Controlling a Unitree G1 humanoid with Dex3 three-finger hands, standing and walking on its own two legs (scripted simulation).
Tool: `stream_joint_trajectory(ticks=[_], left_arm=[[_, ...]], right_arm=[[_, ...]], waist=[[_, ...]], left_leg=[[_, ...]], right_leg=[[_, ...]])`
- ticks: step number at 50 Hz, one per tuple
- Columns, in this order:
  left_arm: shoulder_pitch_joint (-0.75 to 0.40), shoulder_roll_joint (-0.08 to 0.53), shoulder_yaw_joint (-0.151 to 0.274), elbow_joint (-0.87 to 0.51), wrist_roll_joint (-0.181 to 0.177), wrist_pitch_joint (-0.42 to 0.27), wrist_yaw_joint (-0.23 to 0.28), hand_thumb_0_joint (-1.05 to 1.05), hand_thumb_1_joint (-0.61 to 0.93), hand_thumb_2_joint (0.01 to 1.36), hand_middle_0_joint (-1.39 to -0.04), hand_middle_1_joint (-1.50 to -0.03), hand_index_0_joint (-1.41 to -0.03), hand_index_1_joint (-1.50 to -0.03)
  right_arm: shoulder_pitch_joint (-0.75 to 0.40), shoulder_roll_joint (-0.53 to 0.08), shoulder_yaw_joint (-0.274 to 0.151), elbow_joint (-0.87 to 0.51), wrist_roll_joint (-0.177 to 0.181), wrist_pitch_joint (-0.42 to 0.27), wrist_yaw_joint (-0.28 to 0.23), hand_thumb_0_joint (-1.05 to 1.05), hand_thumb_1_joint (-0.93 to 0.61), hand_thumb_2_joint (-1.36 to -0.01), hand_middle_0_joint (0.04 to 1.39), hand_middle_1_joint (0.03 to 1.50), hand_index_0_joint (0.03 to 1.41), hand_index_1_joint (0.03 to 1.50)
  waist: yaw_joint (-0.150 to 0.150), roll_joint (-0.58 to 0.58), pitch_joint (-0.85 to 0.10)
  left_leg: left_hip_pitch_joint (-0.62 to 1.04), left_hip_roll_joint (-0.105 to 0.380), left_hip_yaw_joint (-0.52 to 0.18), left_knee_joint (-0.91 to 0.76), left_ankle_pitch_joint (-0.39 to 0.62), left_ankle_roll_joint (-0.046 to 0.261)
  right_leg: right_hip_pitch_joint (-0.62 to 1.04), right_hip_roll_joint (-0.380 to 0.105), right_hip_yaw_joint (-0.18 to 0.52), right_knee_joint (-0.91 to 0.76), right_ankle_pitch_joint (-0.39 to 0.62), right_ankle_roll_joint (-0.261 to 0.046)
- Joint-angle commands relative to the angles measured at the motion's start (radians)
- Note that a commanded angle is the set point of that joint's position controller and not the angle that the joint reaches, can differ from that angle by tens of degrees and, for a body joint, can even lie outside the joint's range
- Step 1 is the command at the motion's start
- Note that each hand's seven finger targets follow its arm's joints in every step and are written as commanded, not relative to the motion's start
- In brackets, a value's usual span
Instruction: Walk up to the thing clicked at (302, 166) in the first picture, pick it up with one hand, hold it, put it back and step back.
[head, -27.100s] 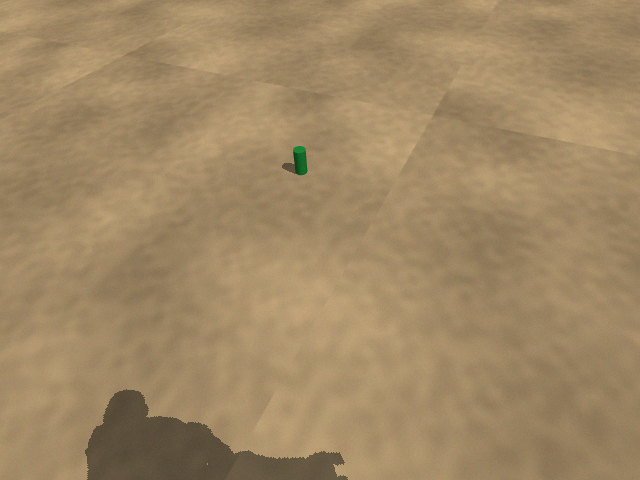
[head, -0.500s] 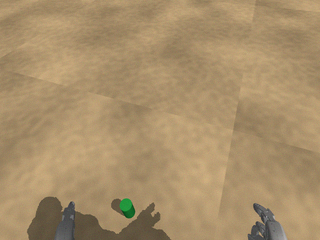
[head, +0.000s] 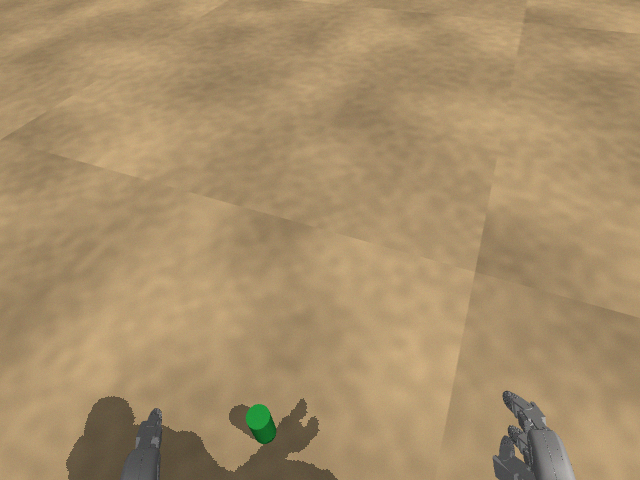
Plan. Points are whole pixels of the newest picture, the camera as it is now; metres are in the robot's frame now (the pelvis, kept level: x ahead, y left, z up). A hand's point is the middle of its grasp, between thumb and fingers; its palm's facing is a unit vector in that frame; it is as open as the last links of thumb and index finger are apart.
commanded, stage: home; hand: left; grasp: from the side
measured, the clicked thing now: (261, 424) +0.41 +0.20 -0.65
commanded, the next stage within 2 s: stand in 1.28 s
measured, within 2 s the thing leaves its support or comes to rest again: neither
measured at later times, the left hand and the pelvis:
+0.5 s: hand out of the picture +0.15 +0.17 -0.05, palm faces +0.10 -0.95 -0.30, open 17.5 cm; pelvis -0.02 -0.01 +0.00, yaw +0 degrees
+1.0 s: hand out of the picture +0.16 +0.18 -0.05, palm faces +0.10 -0.95 -0.29, open 17.4 cm; pelvis -0.01 +0.00 +0.00, yaw +0 degrees
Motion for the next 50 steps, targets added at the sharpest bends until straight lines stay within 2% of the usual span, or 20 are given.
stream_joint_trajectory(ticks=[1,4,5,10,12,17,20,23,24,28,31,32,35,36,37,38,42,47,49,50], left_arm=[[-0.009,0.1,0.058,-0.16,0.008,-0.051,0.014,0.0,-0.597,0.028,-0.044,-0.046,-0.044,-0.046],[0.004,0.106,0.066,-0.149,0.007,-0.057,0.011,0.0,-0.597,0.028,-0.044,-0.046,-0.044,-0.046],[-0.004,0.093,0.052,-0.142,0.006,-0.054,0.008,0.0,-0.588,0.034,-0.045,-0.048,-0.045,-0.048],[-0.02,0.108,0.064,-0.165,0.006,-0.061,0.007,0.0,-0.586,0.035,-0.045,-0.048,-0.045,-0.048],[-0.031,0.099,0.058,-0.143,0.007,-0.061,0.005,0.0,-0.577,0.04,-0.046,-0.05,-0.046,-0.05],[-0.055,0.103,0.055,-0.155,0.008,-0.064,0.006,0.0,-0.559,0.051,-0.048,-0.053,-0.048,-0.053],[-0.03,0.103,0.06,-0.14,0.009,-0.065,0.007,0.0,-0.549,0.056,-0.049,-0.055,-0.049,-0.054],[-0.037,0.101,0.059,-0.129,0.009,-0.065,0.006,0.0,-0.54,0.062,-0.05,-0.056,-0.05,-0.056],[-0.041,0.106,0.063,-0.129,0.007,-0.067,0.005,0.0,-0.543,0.06,-0.05,-0.056,-0.05,-0.056],[-0.052,0.095,0.054,-0.129,0.008,-0.068,0.004,0.0,-0.524,0.071,-0.052,-0.059,-0.052,-0.059],[-0.039,0.116,0.068,-0.155,0.009,-0.073,0.004,0.0,-0.549,0.057,-0.049,-0.055,-0.049,-0.055],[-0.052,0.104,0.059,-0.137,0.006,-0.072,0.003,0.0,-0.539,0.062,-0.05,-0.057,-0.05,-0.057],[-0.049,0.113,0.071,-0.14,0.008,-0.073,0.005,0.0,-0.552,0.055,-0.049,-0.055,-0.049,-0.055],[-0.043,0.096,0.051,-0.131,0.009,-0.072,0.003,0.0,-0.552,0.055,-0.049,-0.055,-0.049,-0.055],[-0.044,0.097,0.059,-0.132,0.007,-0.074,0.004,0.0,-0.563,0.048,-0.048,-0.053,-0.048,-0.053],[-0.047,0.105,0.06,-0.155,0.008,-0.077,0.003,0.0,-0.53,0.068,-0.051,-0.058,-0.051,-0.058],[-0.061,0.093,0.049,-0.146,0.008,-0.076,0.002,0.0,-0.531,0.067,-0.051,-0.059,-0.051,-0.058],[-0.026,0.101,0.063,-0.14,0.01,-0.073,0.004,0.0,-0.556,0.052,-0.048,-0.054,-0.048,-0.054],[-0.035,0.091,0.053,-0.137,0.011,-0.074,0.002,0.0,-0.537,0.063,-0.05,-0.057,-0.05,-0.057],[-0.05,0.099,0.057,-0.136,0.009,-0.073,0.002,0.0,-0.553,0.054,-0.049,-0.055,-0.049,-0.055]], right_arm=[[-0.059,-0.113,-0.046,-0.154,0.0,-0.053,-0.009,0.0,-0.897,-0.901,0.201,0.301,0.201,0.301],[-0.058,-0.109,-0.046,-0.152,0.001,-0.053,-0.006,0.0,-0.897,-0.901,0.201,0.301,0.2,0.301],[-0.055,-0.112,-0.048,-0.148,0.001,-0.053,-0.005,0.0,-0.897,-0.901,0.201,0.301,0.2,0.301],[-0.058,-0.111,-0.05,-0.151,0.001,-0.055,-0.005,0.0,-0.897,-0.901,0.201,0.301,0.2,0.301],[-0.05,-0.113,-0.052,-0.142,0.0,-0.058,-0.007,0.0,-0.897,-0.901,0.201,0.301,0.2,0.301],[-0.059,-0.115,-0.051,-0.144,0.0,-0.066,-0.011,0.0,-0.898,-0.901,0.2,0.301,0.2,0.301],[-0.055,-0.112,-0.05,-0.141,-0.001,-0.069,-0.014,0.0,-0.898,-0.901,0.2,0.301,0.2,0.301],[-0.064,-0.111,-0.049,-0.138,-0.001,-0.072,-0.014,0.0,-0.898,-0.901,0.2,0.301,0.2,0.301],[-0.069,-0.109,-0.045,-0.138,0.0,-0.073,-0.013,0.0,-0.898,-0.901,0.2,0.301,0.2,0.301],[-0.066,-0.111,-0.046,-0.133,0.001,-0.079,-0.012,0.0,-0.898,-0.901,0.2,0.301,0.2,0.301],[-0.064,-0.108,-0.047,-0.13,-0.001,-0.08,-0.015,0.0,-0.898,-0.901,0.2,0.301,0.2,0.301],[-0.062,-0.112,-0.046,-0.129,0.002,-0.081,-0.012,0.0,-0.898,-0.901,0.2,0.301,0.2,0.301],[-0.065,-0.109,-0.047,-0.127,-0.001,-0.083,-0.017,0.0,-0.898,-0.901,0.2,0.301,0.2,0.301],[-0.061,-0.109,-0.046,-0.128,-0.001,-0.084,-0.015,0.0,-0.898,-0.901,0.2,0.301,0.2,0.301],[-0.064,-0.109,-0.046,-0.127,-0.001,-0.086,-0.015,0.0,-0.898,-0.901,0.2,0.301,0.2,0.301],[-0.063,-0.105,-0.046,-0.128,-0.001,-0.085,-0.016,0.0,-0.898,-0.901,0.2,0.301,0.2,0.301],[-0.064,-0.112,-0.048,-0.124,-0.001,-0.09,-0.014,0.0,-0.898,-0.901,0.2,0.301,0.2,0.301],[-0.047,-0.112,-0.052,-0.116,-0.004,-0.088,-0.013,0.0,-0.898,-0.901,0.2,0.301,0.2,0.301],[-0.049,-0.113,-0.053,-0.117,-0.005,-0.086,-0.015,0.0,-0.898,-0.901,0.2,0.301,0.2,0.301],[-0.056,-0.11,-0.05,-0.112,-0.003,-0.084,-0.013,0.0,-0.899,-0.901,0.2,0.3,0.2,0.3]], waist=[[0.007,-0.021,-0.078],[0.011,-0.022,-0.076],[0.004,-0.026,-0.069],[0.005,-0.016,-0.098],[-0.008,-0.035,-0.089],[-0.001,-0.023,-0.084],[0.0,-0.036,-0.09],[-0.001,-0.047,-0.078],[0.007,-0.053,-0.045],[0.006,-0.032,-0.042],[0.011,-0.019,-0.087],[0.004,-0.02,-0.055],[0.007,-0.027,-0.074],[0.003,-0.029,-0.07],[0.006,-0.033,-0.06],[0.007,-0.018,-0.09],[0.003,-0.013,-0.071],[0.011,-0.015,-0.106],[0.002,-0.036,-0.115],[0.009,-0.023,-0.086]], left_leg=[[0.091,-0.038,0.03,-0.147,0.285,0.023],[0.085,-0.042,0.036,-0.148,0.27,0.025],[0.089,-0.041,0.035,-0.151,0.26,0.025],[0.097,-0.041,0.037,-0.151,0.26,0.027],[0.095,-0.041,0.036,-0.153,0.231,0.031],[0.096,-0.039,0.031,-0.175,0.189,0.029],[0.099,-0.041,0.039,-0.163,0.208,0.032],[0.086,-0.044,0.044,-0.162,0.174,0.034],[0.072,-0.047,0.05,-0.163,0.154,0.036],[0.077,-0.042,0.043,-0.186,0.113,0.032],[0.097,-0.043,0.042,-0.176,0.179,0.032],[0.094,-0.043,0.044,-0.179,0.162,0.032],[0.092,-0.042,0.041,-0.175,0.17,0.033],[0.093,-0.043,0.04,-0.175,0.173,0.033],[0.096,-0.041,0.042,-0.179,0.171,0.032],[0.105,-0.042,0.041,-0.172,0.198,0.031],[0.103,-0.039,0.034,-0.188,0.169,0.029],[0.128,-0.036,0.033,-0.172,0.273,0.026],[0.135,-0.033,0.032,-0.163,0.304,0.026],[0.118,-0.037,0.035,-0.168,0.277,0.027]], right_leg=[[0.062,0.031,-0.011,-0.157,0.278,-0.006],[0.065,0.029,-0.007,-0.165,0.268,-0.005],[0.06,0.03,-0.007,-0.165,0.259,-0.005],[0.065,0.029,-0.004,-0.166,0.262,-0.005],[0.06,0.029,-0.002,-0.174,0.237,-0.004],[0.045,0.031,-0.005,-0.174,0.186,-0.008],[0.058,0.027,0.0,-0.185,0.211,-0.005],[0.053,0.023,0.006,-0.2,0.181,-0.003],[0.047,0.018,0.011,-0.214,0.161,-0.001],[0.029,0.024,0.003,-0.205,0.114,-0.007],[0.059,0.023,0.005,-0.197,0.177,-0.008],[0.039,0.024,0.005,-0.198,0.163,-0.007],[0.053,0.024,0.005,-0.198,0.169,-0.007],[0.049,0.025,0.003,-0.195,0.173,-0.007],[0.049,0.026,0.001,-0.195,0.171,-0.008],[0.059,0.025,0.003,-0.193,0.197,-0.007],[0.046,0.03,-0.004,-0.185,0.167,-0.011],[0.074,0.033,-0.008,-0.166,0.259,-0.012],[0.081,0.032,-0.006,-0.165,0.293,-0.009],[0.071,0.03,-0.007,-0.172,0.267,-0.009]])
